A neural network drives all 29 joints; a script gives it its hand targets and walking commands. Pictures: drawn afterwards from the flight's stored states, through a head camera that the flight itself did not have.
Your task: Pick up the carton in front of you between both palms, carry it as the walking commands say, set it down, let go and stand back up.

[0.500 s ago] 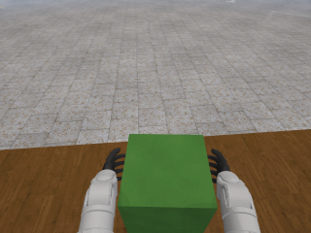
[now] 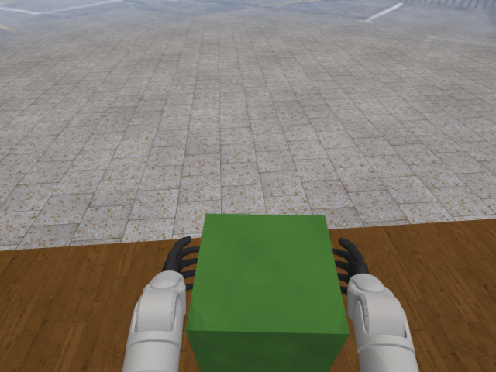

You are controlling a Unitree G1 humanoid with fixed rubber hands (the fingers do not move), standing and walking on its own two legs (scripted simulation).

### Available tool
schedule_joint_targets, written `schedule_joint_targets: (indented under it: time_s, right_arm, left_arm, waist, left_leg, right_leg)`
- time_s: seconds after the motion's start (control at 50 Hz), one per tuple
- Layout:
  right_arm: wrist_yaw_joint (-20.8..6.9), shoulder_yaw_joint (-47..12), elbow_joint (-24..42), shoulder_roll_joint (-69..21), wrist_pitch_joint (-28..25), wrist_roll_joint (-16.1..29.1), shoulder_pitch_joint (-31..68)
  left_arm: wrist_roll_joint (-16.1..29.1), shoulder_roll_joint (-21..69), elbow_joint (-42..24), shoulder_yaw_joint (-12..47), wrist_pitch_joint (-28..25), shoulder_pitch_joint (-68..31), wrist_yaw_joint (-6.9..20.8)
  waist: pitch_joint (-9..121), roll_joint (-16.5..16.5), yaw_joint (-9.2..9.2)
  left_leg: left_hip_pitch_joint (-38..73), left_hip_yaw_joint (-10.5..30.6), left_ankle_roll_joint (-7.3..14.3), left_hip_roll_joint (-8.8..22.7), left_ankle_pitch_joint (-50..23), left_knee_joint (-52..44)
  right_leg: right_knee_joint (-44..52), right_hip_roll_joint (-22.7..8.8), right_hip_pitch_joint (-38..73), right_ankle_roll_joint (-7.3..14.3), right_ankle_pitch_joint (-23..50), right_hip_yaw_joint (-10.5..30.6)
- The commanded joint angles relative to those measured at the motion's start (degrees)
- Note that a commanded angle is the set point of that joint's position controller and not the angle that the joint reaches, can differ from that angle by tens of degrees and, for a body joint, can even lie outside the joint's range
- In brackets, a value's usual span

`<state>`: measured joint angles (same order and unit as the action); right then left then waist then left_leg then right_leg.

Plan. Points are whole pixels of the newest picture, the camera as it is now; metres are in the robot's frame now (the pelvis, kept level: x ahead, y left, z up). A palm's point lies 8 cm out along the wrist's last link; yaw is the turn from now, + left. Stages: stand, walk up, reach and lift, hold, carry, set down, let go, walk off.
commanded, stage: hold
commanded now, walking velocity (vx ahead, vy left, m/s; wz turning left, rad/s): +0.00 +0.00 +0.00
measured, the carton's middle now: (263, 302) +0.29 +0.00 -0.02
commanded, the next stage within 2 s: carry in 0.90 s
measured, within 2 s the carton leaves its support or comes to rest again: neither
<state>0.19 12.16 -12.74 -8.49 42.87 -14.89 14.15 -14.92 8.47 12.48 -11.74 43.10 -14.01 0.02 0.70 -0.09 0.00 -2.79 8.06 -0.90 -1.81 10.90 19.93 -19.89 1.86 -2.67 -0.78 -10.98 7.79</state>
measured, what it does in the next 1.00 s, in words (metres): stands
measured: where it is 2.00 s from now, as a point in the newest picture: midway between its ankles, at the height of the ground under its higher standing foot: (255, 365)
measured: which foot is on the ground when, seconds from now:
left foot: down 0.00-1.00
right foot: down 0.00-1.00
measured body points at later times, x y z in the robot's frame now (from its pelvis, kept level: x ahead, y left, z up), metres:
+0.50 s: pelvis -0.01 +0.00 +0.00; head -0.05 +0.00 +0.45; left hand +0.30 +0.15 +0.04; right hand +0.30 -0.15 +0.04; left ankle +0.01 +0.13 -0.75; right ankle +0.01 -0.13 -0.75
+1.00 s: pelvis +0.01 +0.00 +0.00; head -0.04 +0.00 +0.44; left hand +0.30 +0.15 +0.04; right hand +0.30 -0.15 +0.04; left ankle +0.01 +0.14 -0.74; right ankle +0.01 -0.13 -0.74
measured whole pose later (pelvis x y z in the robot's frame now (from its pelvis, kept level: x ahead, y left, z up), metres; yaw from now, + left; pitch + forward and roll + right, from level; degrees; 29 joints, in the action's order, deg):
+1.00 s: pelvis +0.01 +0.00 +0.00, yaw +0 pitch -2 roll +0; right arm 0.4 11.1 -9.7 -8.3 45.0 -14.2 13.2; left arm -14.2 8.3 9.7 -10.6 45.1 -13.1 -0.3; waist 5.1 0.1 0.0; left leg -10.8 4.6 -0.9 -0.5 19.8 27.7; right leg -26.9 0.7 -10.4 -0.6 -18.9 4.7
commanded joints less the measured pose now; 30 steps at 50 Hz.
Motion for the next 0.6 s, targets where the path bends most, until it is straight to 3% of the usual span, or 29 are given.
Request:
schedule_joint_targets:
  time_s: [0.0, 0.28, 0.58]
  right_arm:
    - [-13.7, -29.6, 0.2, -51.2, -0.6, 13.5, 27.1]
    - [-14.5, -29.6, -1.6, -53.1, -1.5, 13.6, 33.2]
    - [-14.3, -30.0, 0.0, -53.0, -1.2, 13.9, 30.5]
  left_arm:
    - [13.3, 51.5, -0.3, 29.4, -0.9, -27.1, 13.4]
    - [13.5, 53.6, 1.4, 29.5, -1.8, -33.3, 14.1]
    - [13.8, 53.4, -0.2, 29.8, -1.4, -30.4, 13.8]
  waist:
    - [7.6, 0.0, 0.04]
    - [10.7, 0.2, -0.02]
    - [11.7, 0.2, 0.04]
  left_leg:
    - [0.9, -4.4, -0.3, -3.9, -5.9, -3.1]
    - [1.2, -4.7, -0.2, -3.6, -3.5, -2.0]
    - [2.6, -4.6, -0.4, -3.7, -8.9, -2.0]
  right_leg:
    - [3.2, 3.8, 0.4, -0.4, 5.6, -4.2]
    - [2.3, 3.7, 0.0, -0.3, 3.1, -4.5]
    - [2.2, 3.8, 1.6, -0.5, 8.3, -4.4]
